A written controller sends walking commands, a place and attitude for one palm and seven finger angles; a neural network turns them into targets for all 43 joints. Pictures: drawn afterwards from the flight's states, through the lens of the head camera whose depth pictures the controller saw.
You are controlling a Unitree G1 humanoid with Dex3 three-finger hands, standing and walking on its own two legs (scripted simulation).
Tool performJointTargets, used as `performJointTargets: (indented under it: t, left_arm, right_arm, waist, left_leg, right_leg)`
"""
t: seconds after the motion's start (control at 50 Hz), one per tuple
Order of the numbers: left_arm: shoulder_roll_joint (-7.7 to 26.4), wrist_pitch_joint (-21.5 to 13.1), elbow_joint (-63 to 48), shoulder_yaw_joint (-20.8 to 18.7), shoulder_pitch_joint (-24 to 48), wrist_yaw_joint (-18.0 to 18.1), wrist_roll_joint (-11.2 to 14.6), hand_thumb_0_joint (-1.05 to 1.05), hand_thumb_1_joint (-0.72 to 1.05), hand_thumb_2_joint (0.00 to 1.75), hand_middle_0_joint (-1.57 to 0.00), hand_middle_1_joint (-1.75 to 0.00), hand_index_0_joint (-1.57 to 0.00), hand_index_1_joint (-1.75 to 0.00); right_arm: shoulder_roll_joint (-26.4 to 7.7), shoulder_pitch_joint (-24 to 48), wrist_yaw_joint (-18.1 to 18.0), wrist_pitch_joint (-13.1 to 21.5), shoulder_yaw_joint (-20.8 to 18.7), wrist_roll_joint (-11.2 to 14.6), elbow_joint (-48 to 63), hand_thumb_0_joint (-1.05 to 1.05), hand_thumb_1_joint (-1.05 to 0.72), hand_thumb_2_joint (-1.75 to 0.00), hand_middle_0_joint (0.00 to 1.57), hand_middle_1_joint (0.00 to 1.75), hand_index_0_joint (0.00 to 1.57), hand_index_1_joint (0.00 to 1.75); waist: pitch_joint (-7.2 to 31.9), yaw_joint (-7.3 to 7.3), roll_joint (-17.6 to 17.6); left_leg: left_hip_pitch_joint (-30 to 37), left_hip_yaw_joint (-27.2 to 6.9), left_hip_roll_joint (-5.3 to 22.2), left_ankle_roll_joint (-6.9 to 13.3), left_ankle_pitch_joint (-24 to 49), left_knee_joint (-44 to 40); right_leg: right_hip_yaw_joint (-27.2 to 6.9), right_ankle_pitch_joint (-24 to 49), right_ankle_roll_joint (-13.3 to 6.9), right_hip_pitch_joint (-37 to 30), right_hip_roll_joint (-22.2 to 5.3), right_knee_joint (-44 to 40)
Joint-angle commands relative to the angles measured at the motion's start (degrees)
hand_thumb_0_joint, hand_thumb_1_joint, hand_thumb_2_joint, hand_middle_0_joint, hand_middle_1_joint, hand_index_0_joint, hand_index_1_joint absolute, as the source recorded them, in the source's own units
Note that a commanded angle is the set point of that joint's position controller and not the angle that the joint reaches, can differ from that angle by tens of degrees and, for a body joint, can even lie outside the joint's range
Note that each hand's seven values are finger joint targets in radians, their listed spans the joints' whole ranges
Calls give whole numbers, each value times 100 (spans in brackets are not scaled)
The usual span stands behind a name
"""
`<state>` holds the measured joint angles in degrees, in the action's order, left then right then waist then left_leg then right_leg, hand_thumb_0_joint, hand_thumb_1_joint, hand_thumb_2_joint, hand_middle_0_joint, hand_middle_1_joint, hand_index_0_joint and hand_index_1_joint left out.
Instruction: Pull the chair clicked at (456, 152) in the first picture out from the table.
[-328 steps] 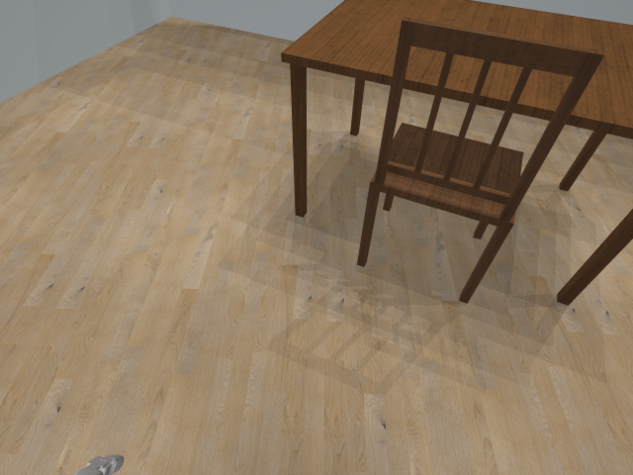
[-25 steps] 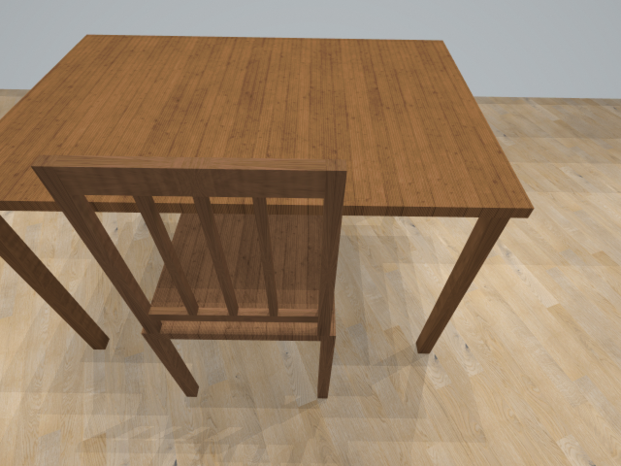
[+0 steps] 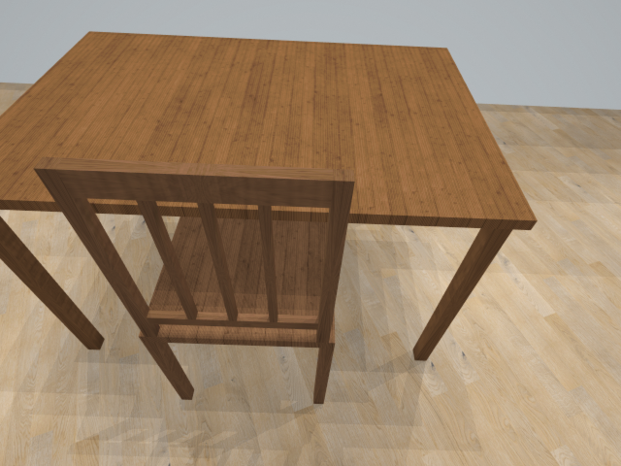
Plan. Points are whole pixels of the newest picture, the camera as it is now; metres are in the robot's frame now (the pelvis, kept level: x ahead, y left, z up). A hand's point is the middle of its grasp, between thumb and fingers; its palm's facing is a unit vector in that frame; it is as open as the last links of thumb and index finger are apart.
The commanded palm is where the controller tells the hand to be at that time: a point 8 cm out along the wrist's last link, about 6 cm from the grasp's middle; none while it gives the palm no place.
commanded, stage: look again from close up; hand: left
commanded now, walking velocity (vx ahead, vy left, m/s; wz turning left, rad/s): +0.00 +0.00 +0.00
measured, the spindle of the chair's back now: (221, 268) +0.44 +0.19 -0.07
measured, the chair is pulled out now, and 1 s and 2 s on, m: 0.00 0.00 0.00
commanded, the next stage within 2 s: raise the hand toward the chair's back in 0.50 s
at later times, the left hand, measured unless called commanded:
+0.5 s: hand out of the picture -0.02 +0.16 -0.18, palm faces +0.03 -0.98 -0.18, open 7.4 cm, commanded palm none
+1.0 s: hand (220, 455) +0.15 +0.13 -0.07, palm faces +0.02 -1.00 +0.02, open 9.0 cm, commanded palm +0.12 +0.21 -0.06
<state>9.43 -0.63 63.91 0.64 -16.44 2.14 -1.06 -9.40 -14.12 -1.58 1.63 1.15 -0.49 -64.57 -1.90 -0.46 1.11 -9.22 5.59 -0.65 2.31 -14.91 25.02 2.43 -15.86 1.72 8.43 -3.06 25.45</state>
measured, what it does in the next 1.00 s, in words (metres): lowers itself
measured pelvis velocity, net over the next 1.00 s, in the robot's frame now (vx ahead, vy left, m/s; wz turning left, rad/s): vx -0.05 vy -0.04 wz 0.02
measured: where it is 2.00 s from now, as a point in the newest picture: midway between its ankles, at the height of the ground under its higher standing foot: outside the picture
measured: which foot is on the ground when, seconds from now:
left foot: down 0.00-1.00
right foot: down 0.00-1.00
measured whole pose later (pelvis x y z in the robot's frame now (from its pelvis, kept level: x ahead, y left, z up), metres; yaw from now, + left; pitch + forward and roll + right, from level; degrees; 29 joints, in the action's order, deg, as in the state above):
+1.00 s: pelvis -0.05 -0.04 -0.09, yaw +1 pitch +13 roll +1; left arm 8.8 -30.5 11.2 -6.3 -21.5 -15.0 11.7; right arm -15.3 -7.6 0.0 13.2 -4.3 1.3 -29.4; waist 8.5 0.5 3.3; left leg -49.0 2.6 2.9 -0.8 -27.4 63.9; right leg 4.3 -30.2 -2.4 47.9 -2.0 65.4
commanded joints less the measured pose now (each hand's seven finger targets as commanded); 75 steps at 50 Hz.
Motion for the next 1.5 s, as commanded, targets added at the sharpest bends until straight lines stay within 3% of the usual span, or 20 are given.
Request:
performJointTargets:
  t: [0.0,0.56,0.58,0.6,0.62,0.64,0.66,0.68,0.72,0.74,0.78,0.82,0.86,0.92,1.0,1.06,1.12,1.26,1.32,1.48]
  left_arm:
    - [521,-68,-107,-85,-412,38,24,0,90,90,-20,-30,-20,-30]
    - [358,-88,-52,-82,-654,53,26,0,90,90,-20,-30,-20,-30]
    - [537,-197,61,-46,-736,234,-64,0,90,90,-20,-30,-20,-30]
    - [1576,-1365,-8749,-515,3381,146,1116,0,88,89,-20,-30,-20,-30]
    - [1983,-1260,-8446,-901,2623,503,873,0,85,88,-20,-29,-20,-29]
    - [354,-508,-6843,-77,-186,535,791,0,83,87,-19,-29,-19,-29]
    - [-418,-251,-6316,415,-527,494,982,0,81,86,-19,-29,-19,-29]
    - [-249,-521,-6947,329,58,418,1122,0,78,85,-19,-28,-19,-28]
    - [-77,-1083,-6386,21,-165,241,996,0,74,83,-18,-27,-18,-27]
    - [-422,-1432,-5704,96,-605,19,1028,0,71,82,-18,-27,-18,-27]
    - [-434,-2344,-5127,-266,-1595,-619,1294,0,67,80,-18,-26,-18,-26]
    - [130,-3230,-4928,-1003,-2154,-1321,1419,0,62,78,-17,-26,-17,-26]
    - [458,-3690,-4952,-1257,-1894,-1776,1384,0,57,76,-17,-25,-17,-25]
    - [966,-3368,-6002,-1639,-1226,-1739,1504,0,50,73,-16,-24,-16,-24]
    - [1082,-3578,-8096,-1610,-139,-1299,1579,0,41,69,-15,-22,-15,-22]
    - [816,-3830,-8243,-1059,215,-1418,1537,0,34,66,-14,-21,-14,-21]
    - [764,-3607,-7593,-775,207,-1928,1622,0,27,63,-14,-20,-14,-20]
    - [1272,-2300,-7196,-1889,-458,-2162,2012,0,11,56,-12,-18,-12,-18]
    - [1200,-2369,-7337,-2047,-725,-1818,1952,0,4,53,-11,-16,-11,-16]
    - [871,-2927,-7161,-1452,-676,-1729,1733,0,-15,45,-10,-14,-10,-14]
  right_arm:
    - [-580,-302,6,54,-113,9,141,0,-90,-90,20,30,20,30]
    - [-341,-585,-4,42,-111,16,2,0,-90,-90,20,30,20,30]
    - [-643,-167,57,67,-129,44,432,0,-90,-90,20,30,20,30]
    - [-1591,-249,-201,822,-301,294,2468,0,-90,-90,20,30,20,30]
    - [-1047,373,-433,1272,-81,310,2135,0,-90,-90,20,30,20,30]
    - [-893,142,-340,1596,-199,272,2309,0,-90,-90,20,30,20,30]
    - [-946,117,-322,1674,-195,369,2105,0,-90,-90,20,30,20,30]
    - [-1154,177,-328,1748,-298,365,2429,0,-90,-90,20,30,20,30]
    - [-1259,204,-265,1817,-400,187,2714,0,-90,-90,20,30,20,30]
    - [-1213,280,-200,1813,-441,117,2833,0,-90,-90,20,30,20,30]
    - [-1178,532,-46,1825,-561,72,3157,0,-90,-90,20,30,20,30]
    - [-1145,674,194,1745,-667,128,3448,0,-90,-90,20,30,20,30]
    - [-1174,837,296,1615,-726,158,3828,0,-90,-90,20,30,20,30]
    - [-1151,955,225,1318,-712,197,4328,0,-90,-90,20,30,20,30]
    - [-988,678,5,1277,-653,164,4435,0,-90,-90,20,30,20,30]
    - [-1000,548,-105,1383,-558,107,4167,0,-90,-90,20,30,20,30]
    - [-1123,497,-188,1526,-476,158,3958,0,-90,-90,20,30,20,30]
    - [-1031,662,-310,1405,-486,283,4058,0,-90,-90,20,30,20,30]
    - [-889,711,-286,1400,-529,243,3972,0,-90,-90,20,30,20,30]
    - [-1049,487,-218,1462,-580,196,3889,0,-90,-90,20,30,20,30]
  waist:
    - [-84,29,-108]
    - [-273,7,-48]
    - [-669,-62,182]
    - [2214,644,-938]
    - [2083,326,-1324]
    - [1543,219,-1091]
    - [779,304,-686]
    - [323,390,-658]
    - [163,526,215]
    - [107,399,1012]
    - [471,-53,1557]
    - [956,-375,845]
    - [1264,-382,388]
    - [1702,-443,-54]
    - [2381,-58,-842]
    - [2118,365,-735]
    - [1922,553,-499]
    - [2717,-31,1]
    - [2714,-118,-23]
    - [2190,128,-116]
  left_leg:
    - [89,-685,681,-16,1269,-544]
    - [33,-649,651,-28,1039,-614]
    - [-673,-572,758,-193,1655,448]
    - [1096,-547,171,-128,1976,-94]
    - [1215,-344,408,-167,1882,-18]
    - [677,-574,450,-228,1843,-234]
    - [53,-631,314,-202,1268,-42]
    - [-381,-745,246,-193,647,235]
    - [-1225,-771,71,-190,-162,836]
    - [-1753,-745,78,-235,-396,1177]
    - [-2714,-608,44,-305,-652,1835]
    - [-3196,-485,-28,-381,-372,2344]
    - [-3597,-344,-63,-325,-317,2809]
    - [-3985,-225,-116,-220,-714,3112]
    - [-3592,-371,49,-93,-437,3536]
    - [-3769,-570,144,-63,-498,3820]
    - [-4024,-662,182,-24,-696,4009]
    - [-4167,-630,114,-50,-253,3765]
    - [-3958,-670,143,-79,71,3561]
    - [-3707,-701,141,-76,-138,3366]
  right_leg:
    - [-341,1034,-240,194,-369,-359]
    - [-382,952,-292,298,-351,-494]
    - [-545,2332,-249,526,-556,-446]
    - [-48,2028,-325,88,92,165]
    - [54,980,-304,452,226,467]
    - [321,145,-339,961,294,748]
    - [364,99,-279,1227,246,740]
    - [416,187,-241,1392,216,611]
    - [504,-290,-239,2071,262,775]
    - [546,-690,-243,2586,297,1053]
    - [390,-1231,-273,3078,266,1645]
    - [138,-782,-391,2931,212,2200]
    - [38,-500,-416,3118,195,2735]
    - [-352,-1050,-356,3071,149,2756]
    - [-595,-837,-340,3254,184,2804]
    - [-515,-863,-310,3823,267,2899]
    - [-528,-1099,-287,4080,300,2852]
    - [-740,-669,-143,2682,78,2583]
    - [-479,9,-143,2631,118,2755]
    - [-80,-429,-246,3442,216,2909]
